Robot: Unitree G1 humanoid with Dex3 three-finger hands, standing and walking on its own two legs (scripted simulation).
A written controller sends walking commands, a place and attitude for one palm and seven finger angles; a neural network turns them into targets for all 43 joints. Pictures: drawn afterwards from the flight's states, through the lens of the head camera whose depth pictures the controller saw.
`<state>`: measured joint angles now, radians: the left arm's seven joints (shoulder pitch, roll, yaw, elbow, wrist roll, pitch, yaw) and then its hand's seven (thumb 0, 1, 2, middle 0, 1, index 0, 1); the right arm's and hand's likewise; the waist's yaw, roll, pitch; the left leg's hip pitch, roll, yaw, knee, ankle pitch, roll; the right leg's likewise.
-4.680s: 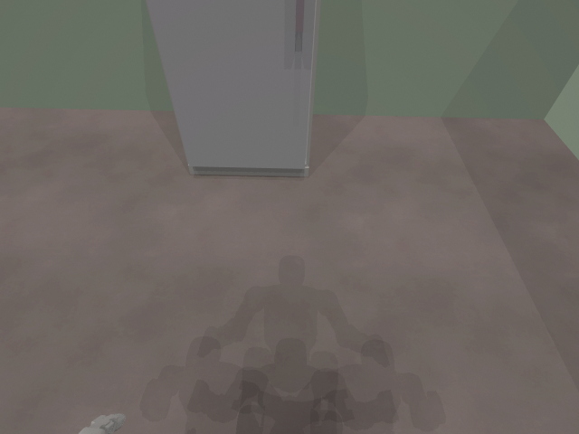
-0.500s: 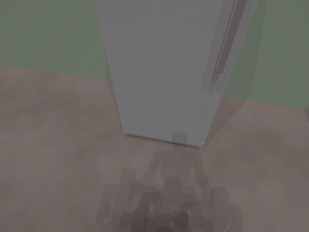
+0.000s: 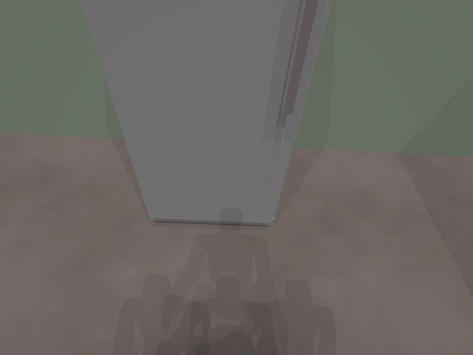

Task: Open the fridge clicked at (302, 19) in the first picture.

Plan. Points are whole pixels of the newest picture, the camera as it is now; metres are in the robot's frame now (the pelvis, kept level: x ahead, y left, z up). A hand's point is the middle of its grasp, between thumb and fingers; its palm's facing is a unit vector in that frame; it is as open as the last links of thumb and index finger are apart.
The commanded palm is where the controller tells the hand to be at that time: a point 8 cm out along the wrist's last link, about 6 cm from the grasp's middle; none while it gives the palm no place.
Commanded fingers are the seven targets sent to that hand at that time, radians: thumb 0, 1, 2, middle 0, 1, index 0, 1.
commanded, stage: take the last steps up to it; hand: right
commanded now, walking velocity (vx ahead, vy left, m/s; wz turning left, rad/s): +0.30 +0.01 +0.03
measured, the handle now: (300, 37) +0.78 -0.14 +0.19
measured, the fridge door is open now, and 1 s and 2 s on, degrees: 0 0 0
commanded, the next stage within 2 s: come to a stop and stand still in 0.74 s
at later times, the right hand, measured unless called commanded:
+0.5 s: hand (352, 325) +0.23 -0.25 -0.18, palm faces -0.01 +0.98 -0.18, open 7.4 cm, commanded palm none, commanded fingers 0.00 -0.90 -0.90 0.20 0.30 0.20 0.30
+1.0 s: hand (316, 276) +0.34 -0.19 -0.19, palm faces +0.01 +0.98 -0.22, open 7.2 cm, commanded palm none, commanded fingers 0.00 -0.90 -0.90 0.20 0.30 0.20 0.30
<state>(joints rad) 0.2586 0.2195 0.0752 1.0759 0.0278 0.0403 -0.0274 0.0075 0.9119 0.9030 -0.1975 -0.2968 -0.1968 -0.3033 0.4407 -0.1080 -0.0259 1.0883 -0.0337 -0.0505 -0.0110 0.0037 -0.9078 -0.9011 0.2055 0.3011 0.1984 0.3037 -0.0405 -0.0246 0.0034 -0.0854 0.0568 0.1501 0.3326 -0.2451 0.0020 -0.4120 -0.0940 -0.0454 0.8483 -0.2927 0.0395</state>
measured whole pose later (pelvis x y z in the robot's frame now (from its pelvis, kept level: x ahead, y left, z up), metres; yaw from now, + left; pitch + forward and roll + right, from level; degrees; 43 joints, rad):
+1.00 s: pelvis +0.30 -0.01 -0.01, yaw +3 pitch -2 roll +2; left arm 0.18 0.18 0.04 1.05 0.01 -0.02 0.03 0.01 0.93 0.90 -0.20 -0.30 -0.20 -0.30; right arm 0.22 -0.16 -0.04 1.08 -0.02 -0.03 -0.03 -0.01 -0.93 -0.90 0.20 0.30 0.20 0.30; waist -0.01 -0.04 0.06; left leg -0.22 -0.01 0.15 0.48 -0.24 0.05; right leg -0.37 -0.08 -0.06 0.66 -0.27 0.04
